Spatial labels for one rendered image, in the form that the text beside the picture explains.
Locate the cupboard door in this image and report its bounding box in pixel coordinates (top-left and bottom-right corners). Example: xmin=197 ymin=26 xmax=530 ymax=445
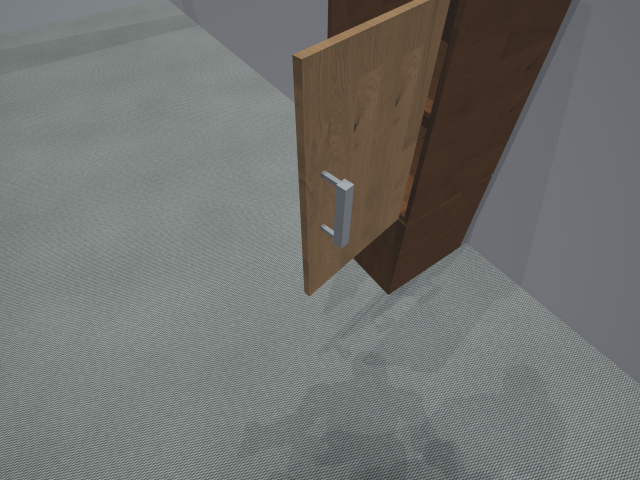
xmin=292 ymin=0 xmax=450 ymax=296

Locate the handle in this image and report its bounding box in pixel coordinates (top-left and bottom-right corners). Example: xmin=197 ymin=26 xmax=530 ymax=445
xmin=320 ymin=170 xmax=354 ymax=249

